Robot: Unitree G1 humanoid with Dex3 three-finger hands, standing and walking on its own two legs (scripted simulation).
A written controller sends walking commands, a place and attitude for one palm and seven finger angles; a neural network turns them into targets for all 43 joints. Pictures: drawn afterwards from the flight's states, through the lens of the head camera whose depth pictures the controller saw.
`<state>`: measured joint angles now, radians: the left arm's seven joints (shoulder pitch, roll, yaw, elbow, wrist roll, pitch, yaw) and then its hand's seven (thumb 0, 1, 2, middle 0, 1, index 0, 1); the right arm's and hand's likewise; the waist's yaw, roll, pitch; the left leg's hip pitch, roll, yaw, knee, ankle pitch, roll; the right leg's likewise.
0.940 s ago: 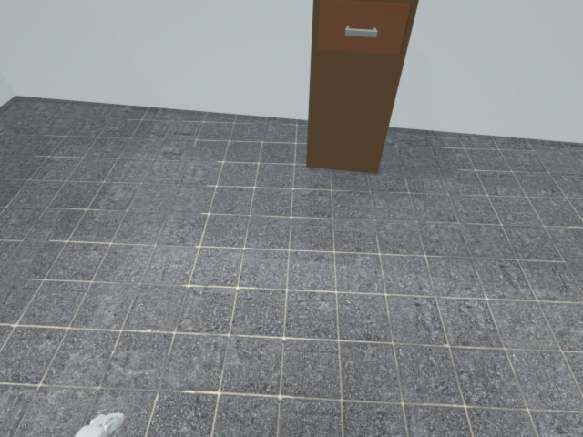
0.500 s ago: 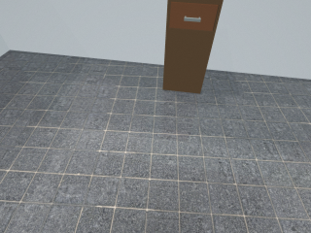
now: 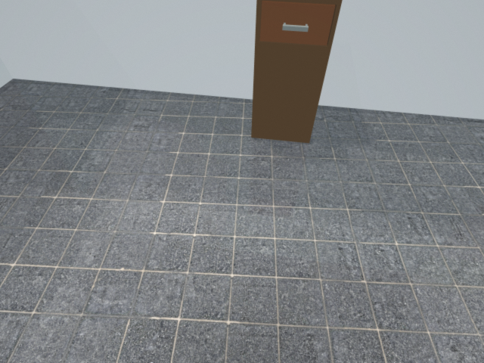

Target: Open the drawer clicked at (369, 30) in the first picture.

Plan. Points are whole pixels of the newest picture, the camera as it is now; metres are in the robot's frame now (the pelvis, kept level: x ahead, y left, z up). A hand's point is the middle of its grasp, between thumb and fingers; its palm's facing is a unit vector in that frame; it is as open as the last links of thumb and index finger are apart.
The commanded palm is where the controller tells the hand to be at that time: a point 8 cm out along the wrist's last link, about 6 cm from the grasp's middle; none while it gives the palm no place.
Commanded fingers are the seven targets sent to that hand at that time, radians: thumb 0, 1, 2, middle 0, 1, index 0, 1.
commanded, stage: look at it before walking up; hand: left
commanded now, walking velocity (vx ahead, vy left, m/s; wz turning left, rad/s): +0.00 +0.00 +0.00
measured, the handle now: (295, 26) +1.56 -0.17 -0.05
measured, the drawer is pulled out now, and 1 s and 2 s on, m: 0.00 0.00 0.00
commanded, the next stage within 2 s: walk to a spot facing it in 0.60 s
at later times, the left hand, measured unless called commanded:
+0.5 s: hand out of the picture +0.08 +0.25 -0.16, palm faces -0.03 -0.95 -0.32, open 7.4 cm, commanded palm none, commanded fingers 0.00 0.90 0.90 -0.20 -0.30 -0.20 -0.30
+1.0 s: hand out of the picture +0.08 +0.20 -0.18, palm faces -0.11 -0.97 -0.24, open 7.4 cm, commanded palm none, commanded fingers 0.00 0.90 0.90 -0.20 -0.30 -0.20 -0.30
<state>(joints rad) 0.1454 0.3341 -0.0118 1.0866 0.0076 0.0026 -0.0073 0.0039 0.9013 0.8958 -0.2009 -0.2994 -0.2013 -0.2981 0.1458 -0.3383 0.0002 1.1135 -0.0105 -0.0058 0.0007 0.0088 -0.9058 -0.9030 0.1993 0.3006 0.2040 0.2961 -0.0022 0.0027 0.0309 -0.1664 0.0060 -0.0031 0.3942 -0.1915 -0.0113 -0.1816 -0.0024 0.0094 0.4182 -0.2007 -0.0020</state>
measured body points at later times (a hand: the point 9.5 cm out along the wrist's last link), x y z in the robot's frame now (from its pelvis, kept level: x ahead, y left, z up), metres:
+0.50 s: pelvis +0.01 +0.00 +0.00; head +0.02 +0.00 +0.45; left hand +0.09 +0.30 -0.13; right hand +0.09 -0.29 -0.13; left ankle +0.02 +0.13 -0.74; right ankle +0.02 -0.12 -0.74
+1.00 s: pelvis +0.06 -0.01 -0.01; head +0.07 -0.02 +0.44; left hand +0.09 +0.25 -0.16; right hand +0.07 -0.28 -0.17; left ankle +0.02 +0.13 -0.74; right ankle +0.03 -0.11 -0.73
